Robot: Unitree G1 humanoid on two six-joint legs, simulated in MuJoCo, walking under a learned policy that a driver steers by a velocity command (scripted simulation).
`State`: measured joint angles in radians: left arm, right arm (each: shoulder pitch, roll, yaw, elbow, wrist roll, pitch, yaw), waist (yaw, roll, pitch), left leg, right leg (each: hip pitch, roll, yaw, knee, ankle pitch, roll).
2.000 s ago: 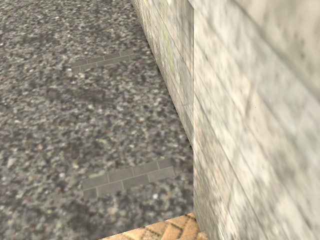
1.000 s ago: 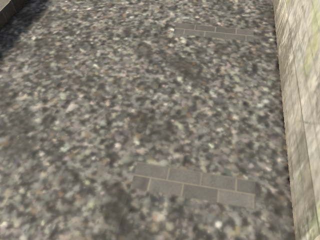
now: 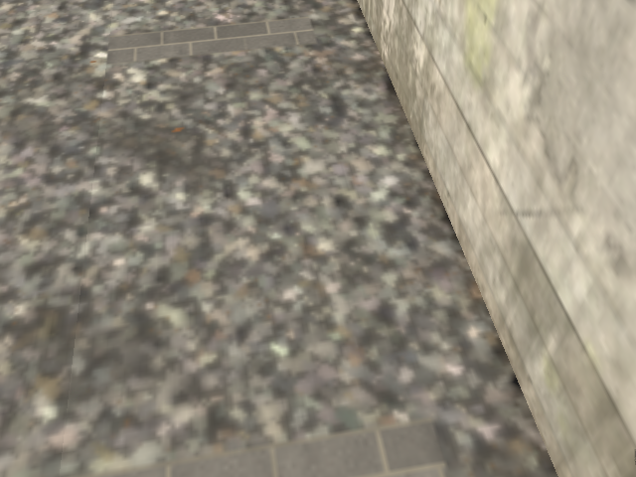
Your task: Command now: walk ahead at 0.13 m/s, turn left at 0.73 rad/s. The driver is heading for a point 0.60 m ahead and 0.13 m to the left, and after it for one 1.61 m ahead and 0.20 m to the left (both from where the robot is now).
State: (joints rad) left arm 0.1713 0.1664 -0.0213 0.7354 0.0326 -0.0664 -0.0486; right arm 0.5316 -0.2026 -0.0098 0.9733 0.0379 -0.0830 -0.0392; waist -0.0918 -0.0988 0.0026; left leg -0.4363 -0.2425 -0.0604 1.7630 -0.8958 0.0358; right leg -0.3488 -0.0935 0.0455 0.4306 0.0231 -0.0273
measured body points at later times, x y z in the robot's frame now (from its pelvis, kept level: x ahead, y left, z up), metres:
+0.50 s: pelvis +0.18 +0.15 -0.07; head +0.16 +0.18 +0.38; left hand +0.10 +0.44 -0.20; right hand +0.50 +0.04 -0.10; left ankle +0.16 +0.25 -0.76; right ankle +0.11 -0.08 -0.66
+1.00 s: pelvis +0.55 +0.32 -0.05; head +0.58 +0.33 +0.40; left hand +0.55 +0.59 -0.18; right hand +0.75 +0.11 -0.15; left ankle +0.37 +0.42 -0.61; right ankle +0.61 +0.32 -0.76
